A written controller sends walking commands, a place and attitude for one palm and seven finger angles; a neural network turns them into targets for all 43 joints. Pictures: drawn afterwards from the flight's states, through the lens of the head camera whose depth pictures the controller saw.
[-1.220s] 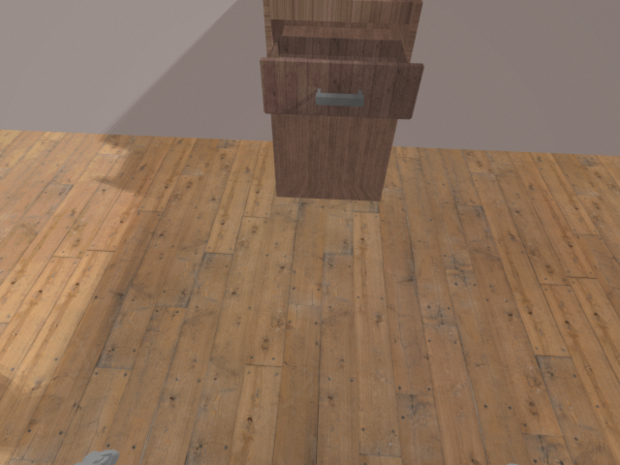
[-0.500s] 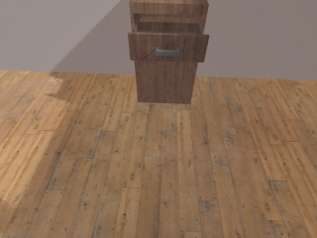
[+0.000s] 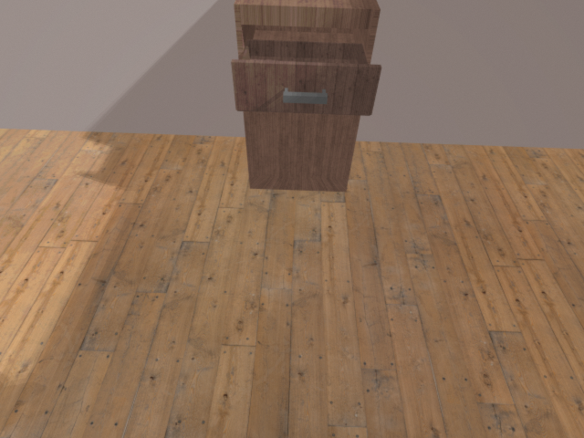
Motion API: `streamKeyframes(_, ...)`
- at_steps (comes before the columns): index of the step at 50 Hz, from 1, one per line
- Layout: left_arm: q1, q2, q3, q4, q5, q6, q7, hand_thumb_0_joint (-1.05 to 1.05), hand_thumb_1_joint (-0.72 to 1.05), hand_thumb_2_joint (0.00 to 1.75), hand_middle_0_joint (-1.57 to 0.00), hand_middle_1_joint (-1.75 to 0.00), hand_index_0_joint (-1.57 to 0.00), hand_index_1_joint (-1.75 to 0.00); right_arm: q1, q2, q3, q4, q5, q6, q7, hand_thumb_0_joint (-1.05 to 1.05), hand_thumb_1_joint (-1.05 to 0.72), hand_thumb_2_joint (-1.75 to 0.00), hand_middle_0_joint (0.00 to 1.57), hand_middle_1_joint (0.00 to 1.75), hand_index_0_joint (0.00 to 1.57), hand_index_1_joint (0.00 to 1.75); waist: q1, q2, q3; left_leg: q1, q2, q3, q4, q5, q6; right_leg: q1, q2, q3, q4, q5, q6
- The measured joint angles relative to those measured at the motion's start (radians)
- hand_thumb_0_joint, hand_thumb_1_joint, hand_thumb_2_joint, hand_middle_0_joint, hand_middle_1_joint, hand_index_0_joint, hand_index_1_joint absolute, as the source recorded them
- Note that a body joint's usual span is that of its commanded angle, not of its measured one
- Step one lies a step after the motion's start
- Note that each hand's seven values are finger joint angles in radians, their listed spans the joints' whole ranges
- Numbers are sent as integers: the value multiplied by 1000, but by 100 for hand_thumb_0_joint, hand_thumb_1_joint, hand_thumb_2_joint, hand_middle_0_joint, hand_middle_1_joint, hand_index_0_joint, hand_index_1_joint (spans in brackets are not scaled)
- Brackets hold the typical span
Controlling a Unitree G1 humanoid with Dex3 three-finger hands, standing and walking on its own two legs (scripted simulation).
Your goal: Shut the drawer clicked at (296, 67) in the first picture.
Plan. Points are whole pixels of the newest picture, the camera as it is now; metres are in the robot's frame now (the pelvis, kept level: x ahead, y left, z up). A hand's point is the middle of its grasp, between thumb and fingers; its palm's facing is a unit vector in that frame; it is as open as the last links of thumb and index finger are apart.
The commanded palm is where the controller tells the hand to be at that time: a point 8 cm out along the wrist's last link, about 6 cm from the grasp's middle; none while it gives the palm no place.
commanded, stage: look at it before walking up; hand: left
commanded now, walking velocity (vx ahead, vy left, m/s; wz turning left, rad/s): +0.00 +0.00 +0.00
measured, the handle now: (305, 94) +1.07 +0.02 -0.07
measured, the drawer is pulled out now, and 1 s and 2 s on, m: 0.29 0.29 0.29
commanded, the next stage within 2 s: walk to a spot facing it in 0.32 s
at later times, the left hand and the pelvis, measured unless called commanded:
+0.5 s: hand out of the picture +0.07 +0.25 -0.16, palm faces -0.02 -0.94 -0.33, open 7.4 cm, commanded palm none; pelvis +0.01 +0.00 +0.00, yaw +0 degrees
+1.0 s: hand out of the picture +0.09 +0.13 -0.17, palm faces -0.16 -0.97 -0.17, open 7.4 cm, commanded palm none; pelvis +0.12 -0.04 +0.00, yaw -15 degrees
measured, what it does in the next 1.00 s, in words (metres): walks ahead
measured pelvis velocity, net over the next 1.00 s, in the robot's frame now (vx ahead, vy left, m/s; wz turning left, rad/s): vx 0.12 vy -0.04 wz -0.25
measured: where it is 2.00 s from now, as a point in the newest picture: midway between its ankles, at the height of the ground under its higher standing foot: (341, 366)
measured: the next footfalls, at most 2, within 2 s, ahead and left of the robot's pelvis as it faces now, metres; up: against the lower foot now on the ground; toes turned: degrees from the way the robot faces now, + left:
left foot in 1.22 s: +0.41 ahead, +0.04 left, +0.00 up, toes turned -15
right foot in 1.72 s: +0.45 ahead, -0.27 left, +0.00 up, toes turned -45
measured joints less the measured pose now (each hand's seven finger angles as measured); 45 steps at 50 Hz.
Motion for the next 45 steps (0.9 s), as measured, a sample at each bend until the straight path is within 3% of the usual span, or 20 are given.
streamKeyframes(24,12,2,3,9,0,2,5,1,90,90,-20,-30,-20,-30,-12,2,3,1,-1,-1,-4,1,-90,-90,20,30,20,30,9,1,-1,17,-4,3,-15,-2,4,16,-4,3,-15,-2,5)
streamKeyframes(31,116,-46,22,-22,9,33,-15,1,91,90,-20,-30,-19,-30,56,58,-13,-43,-10,7,0,1,-90,-90,20,30,20,30,26,-6,-27,-1,15,67,94,-100,4,-60,14,48,164,-132,-14)
streamKeyframes(34,164,-77,36,-32,12,40,-27,1,91,90,-20,-30,-19,-30,97,83,-27,-60,-11,-6,1,1,-90,-90,20,30,20,30,31,-4,-14,22,33,114,112,-136,-4,-129,-4,-14,311,-215,-14)
streamKeyframes(36,183,-101,42,-39,12,37,-36,1,91,90,-20,-30,-19,-30,124,92,-32,-62,-13,-12,0,1,-90,-90,20,30,20,30,28,7,1,38,53,137,132,-163,-19,-146,-17,-60,314,-217,-13)
streamKeyframes(38,196,-121,46,-53,15,15,-41,1,91,90,-20,-30,-19,-30,153,93,-37,-58,-11,-9,-1,1,-90,-90,20,30,20,30,24,29,16,6,89,142,246,-223,-20,-130,-9,-98,256,-122,-30)
streamKeyframes(40,207,-139,47,-63,10,-15,-28,1,91,90,-20,-30,-20,-30,170,98,-40,-39,-8,11,1,1,-90,-90,20,30,20,30,30,40,22,-103,94,91,506,-289,-7,-125,9,-113,278,-137,-57)
streamKeyframes(42,232,-157,46,-68,7,-32,-13,1,91,90,-20,-30,-20,-30,165,105,-43,-25,-9,25,4,1,-90,-90,20,30,20,30,43,36,22,-209,80,58,703,-246,-3,-89,25,-103,234,-153,-71)
streamKeyframes(45,275,-185,39,-53,10,-40,-3,1,91,90,-20,-30,-20,-30,135,114,-51,-42,-15,20,9,1,-91,-90,20,30,20,30,40,26,19,-335,82,54,781,-132,-17,-25,41,-72,119,-112,-70)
